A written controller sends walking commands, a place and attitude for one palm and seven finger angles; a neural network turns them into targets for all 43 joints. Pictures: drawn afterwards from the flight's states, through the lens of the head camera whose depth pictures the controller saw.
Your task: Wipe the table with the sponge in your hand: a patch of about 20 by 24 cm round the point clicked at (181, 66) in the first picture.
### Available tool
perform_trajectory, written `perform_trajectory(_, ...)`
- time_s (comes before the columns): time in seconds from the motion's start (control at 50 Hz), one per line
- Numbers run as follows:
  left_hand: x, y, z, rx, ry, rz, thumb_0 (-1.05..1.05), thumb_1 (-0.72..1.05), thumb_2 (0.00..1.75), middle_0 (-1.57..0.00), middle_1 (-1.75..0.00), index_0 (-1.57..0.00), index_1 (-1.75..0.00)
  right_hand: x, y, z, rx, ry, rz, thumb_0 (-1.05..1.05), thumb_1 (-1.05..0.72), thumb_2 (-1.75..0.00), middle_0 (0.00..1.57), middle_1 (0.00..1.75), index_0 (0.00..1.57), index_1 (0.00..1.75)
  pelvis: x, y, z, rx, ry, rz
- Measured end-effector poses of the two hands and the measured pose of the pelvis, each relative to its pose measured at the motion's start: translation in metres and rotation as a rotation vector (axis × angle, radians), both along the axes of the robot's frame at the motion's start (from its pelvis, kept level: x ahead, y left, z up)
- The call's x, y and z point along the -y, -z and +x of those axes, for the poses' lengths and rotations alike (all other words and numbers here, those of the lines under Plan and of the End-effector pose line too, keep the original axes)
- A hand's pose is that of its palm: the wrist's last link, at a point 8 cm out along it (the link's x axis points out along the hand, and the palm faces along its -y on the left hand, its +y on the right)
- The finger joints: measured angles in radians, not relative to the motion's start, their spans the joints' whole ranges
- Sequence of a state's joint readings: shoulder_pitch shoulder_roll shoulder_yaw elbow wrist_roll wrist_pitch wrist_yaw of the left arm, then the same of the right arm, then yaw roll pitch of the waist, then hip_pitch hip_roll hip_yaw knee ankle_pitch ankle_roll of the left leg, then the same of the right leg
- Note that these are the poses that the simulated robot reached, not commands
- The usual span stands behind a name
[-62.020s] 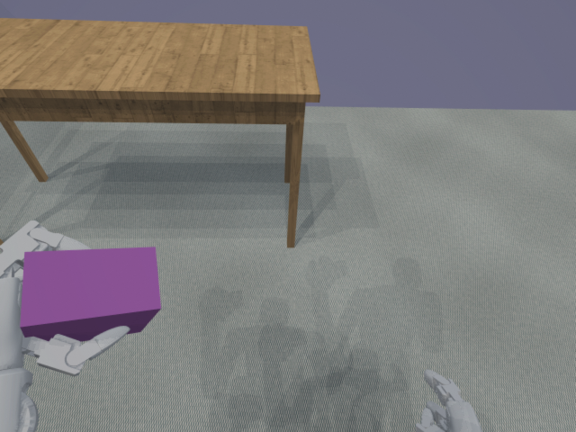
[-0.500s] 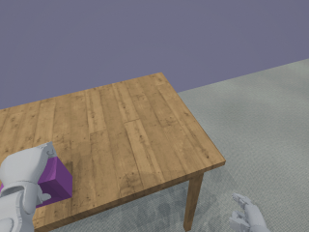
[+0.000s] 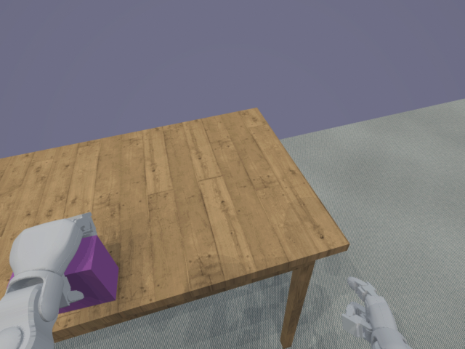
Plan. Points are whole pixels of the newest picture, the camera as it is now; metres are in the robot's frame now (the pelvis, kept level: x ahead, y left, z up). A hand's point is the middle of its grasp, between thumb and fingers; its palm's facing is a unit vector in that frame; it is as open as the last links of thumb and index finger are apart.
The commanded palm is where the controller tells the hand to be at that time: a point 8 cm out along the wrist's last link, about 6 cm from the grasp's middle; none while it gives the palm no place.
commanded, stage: lift the sponge slowly off the table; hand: left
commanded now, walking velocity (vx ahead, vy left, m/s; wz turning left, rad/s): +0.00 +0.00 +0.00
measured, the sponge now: (74, 281) +0.19 +0.32 +0.03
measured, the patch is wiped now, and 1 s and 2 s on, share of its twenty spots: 1.00 1.00 1.00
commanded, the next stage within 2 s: bring the sponge back beside the body in 1.48 s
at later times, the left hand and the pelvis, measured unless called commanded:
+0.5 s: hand (62, 250) +0.20 +0.30 +0.12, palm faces +0.03 -0.06 -1.00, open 10.3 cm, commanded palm +0.17 +0.30 +0.19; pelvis -0.01 +0.00 +0.00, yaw +0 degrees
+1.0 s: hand (57, 228) +0.21 +0.30 +0.15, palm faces +0.09 -0.03 -1.00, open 10.3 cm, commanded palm +0.18 +0.30 +0.22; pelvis -0.03 -0.01 +0.00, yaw +0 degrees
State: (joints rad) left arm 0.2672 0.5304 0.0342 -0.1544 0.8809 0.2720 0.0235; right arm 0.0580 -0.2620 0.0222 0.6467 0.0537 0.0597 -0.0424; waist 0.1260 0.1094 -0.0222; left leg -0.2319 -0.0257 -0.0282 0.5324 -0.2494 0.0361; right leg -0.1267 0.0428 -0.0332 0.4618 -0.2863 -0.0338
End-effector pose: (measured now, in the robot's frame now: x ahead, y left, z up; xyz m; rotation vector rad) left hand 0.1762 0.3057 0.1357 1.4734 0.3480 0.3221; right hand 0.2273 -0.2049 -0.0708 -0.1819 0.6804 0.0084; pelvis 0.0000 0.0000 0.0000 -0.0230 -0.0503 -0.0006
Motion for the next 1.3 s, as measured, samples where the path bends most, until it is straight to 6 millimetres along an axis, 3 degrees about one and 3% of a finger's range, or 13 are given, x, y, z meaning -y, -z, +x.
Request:
perform_trajectory(0.22,0.004,-0.021,0.008,0.053,0.017,0.019,-0.01,-0.55,1.05,-0.73,-1.33,-0.74,-1.36,-0.011,-0.007,0.004,0.026,-0.03,0.014,0.02,-0.9,-0.9,0.2,0.29,0.2,0.3,0.001,-0.003,-0.006,0.018,0.001,0.003)
perform_trajectory(0.48,0.005,-0.032,0.0,0.033,0.011,0.009,-0.01,-0.55,1.05,-0.73,-1.33,-0.74,-1.36,0.002,-0.008,-0.005,0.027,-0.019,-0.002,0.02,-0.9,-0.9,0.2,0.29,0.2,0.3,0.004,-0.003,-0.013,0.03,0.0,0.005)
perform_trajectory(0.64,0.009,-0.048,-0.005,0.085,0.034,0.041,-0.01,-0.55,1.05,-0.73,-1.33,-0.74,-1.36,0.003,-0.008,-0.01,0.035,-0.016,-0.001,0.02,-0.9,-0.9,0.2,0.29,0.2,0.3,0.006,-0.003,-0.018,0.044,0.003,0.006)
perform_trajectory(0.78,0.002,-0.056,0.0,0.087,-0.017,0.032,-0.01,-0.55,1.05,-0.73,-1.33,-0.74,-1.36,0.001,-0.007,-0.013,0.044,-0.019,0.013,0.02,-0.9,-0.9,0.2,0.29,0.2,0.3,0.009,-0.003,-0.024,0.042,-0.002,0.008)
perform_trajectory(1.06,0.009,-0.074,0.014,0.11,0.033,0.053,-0.01,-0.55,1.05,-0.73,-1.33,-0.74,-1.36,0.005,-0.008,-0.014,0.055,-0.015,0.004,0.02,-0.9,-0.9,0.2,0.29,0.2,0.3,0.01,-0.003,-0.025,0.038,0.001,0.009)
perform_trajectory(1.3,-0.001,-0.083,0.013,0.092,-0.015,0.043,-0.01,-0.55,1.05,-0.73,-1.33,-0.74,-1.36,0.003,-0.007,-0.008,0.05,-0.022,0.008,0.02,-0.9,-0.9,0.2,0.29,0.2,0.3,0.008,-0.002,-0.022,0.025,-0.002,0.01)
